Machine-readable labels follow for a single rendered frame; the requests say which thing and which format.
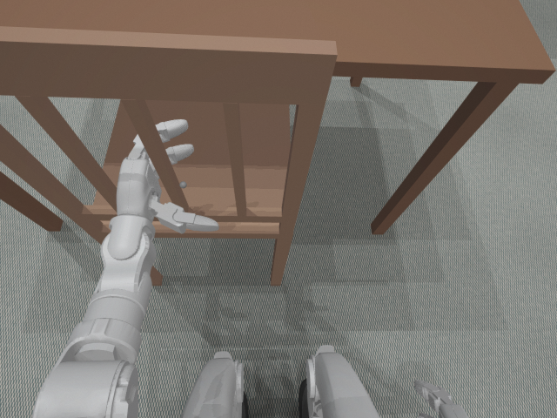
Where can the chair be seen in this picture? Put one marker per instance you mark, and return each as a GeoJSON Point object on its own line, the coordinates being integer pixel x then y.
{"type": "Point", "coordinates": [234, 92]}

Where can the table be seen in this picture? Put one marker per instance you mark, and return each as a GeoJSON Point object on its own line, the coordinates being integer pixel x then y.
{"type": "Point", "coordinates": [491, 42]}

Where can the left robot upper arm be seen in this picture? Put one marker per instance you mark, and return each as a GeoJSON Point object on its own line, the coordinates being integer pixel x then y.
{"type": "Point", "coordinates": [91, 389]}

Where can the left robot hand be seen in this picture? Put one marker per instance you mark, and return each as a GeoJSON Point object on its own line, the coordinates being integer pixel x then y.
{"type": "Point", "coordinates": [138, 179]}

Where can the right robot hand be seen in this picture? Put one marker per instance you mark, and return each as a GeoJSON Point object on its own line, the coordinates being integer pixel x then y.
{"type": "Point", "coordinates": [439, 400]}

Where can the right robot thigh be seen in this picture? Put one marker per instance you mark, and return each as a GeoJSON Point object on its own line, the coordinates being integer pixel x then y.
{"type": "Point", "coordinates": [331, 379]}

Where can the robot left forearm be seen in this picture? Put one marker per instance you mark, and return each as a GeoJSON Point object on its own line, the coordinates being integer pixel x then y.
{"type": "Point", "coordinates": [110, 330]}

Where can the robot right shin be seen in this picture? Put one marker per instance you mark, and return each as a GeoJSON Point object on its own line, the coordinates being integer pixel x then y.
{"type": "Point", "coordinates": [315, 408]}

